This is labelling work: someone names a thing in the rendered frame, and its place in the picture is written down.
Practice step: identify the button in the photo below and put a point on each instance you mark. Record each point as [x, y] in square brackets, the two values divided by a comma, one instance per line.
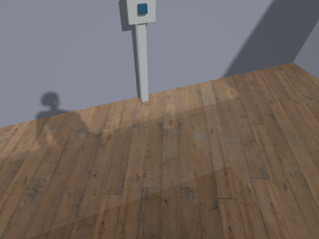
[143, 8]

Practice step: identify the panel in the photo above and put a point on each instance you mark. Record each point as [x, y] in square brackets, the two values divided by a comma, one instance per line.
[134, 18]

